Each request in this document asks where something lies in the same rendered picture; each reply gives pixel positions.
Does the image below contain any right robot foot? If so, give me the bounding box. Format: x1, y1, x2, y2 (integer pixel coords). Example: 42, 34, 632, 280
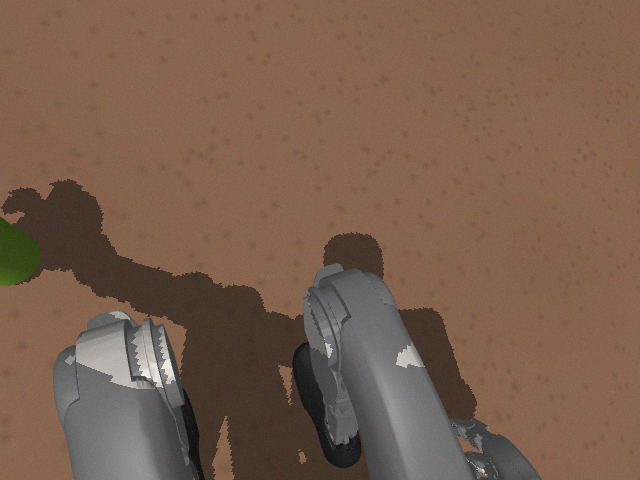
293, 342, 361, 468

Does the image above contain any right robot hand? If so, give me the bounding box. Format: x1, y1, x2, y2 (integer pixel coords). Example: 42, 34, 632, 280
449, 418, 542, 480

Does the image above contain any bottle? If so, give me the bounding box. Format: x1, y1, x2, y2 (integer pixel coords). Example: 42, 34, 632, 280
0, 217, 41, 286

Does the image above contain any left robot foot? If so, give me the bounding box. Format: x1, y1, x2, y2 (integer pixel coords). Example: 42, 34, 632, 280
181, 387, 205, 480

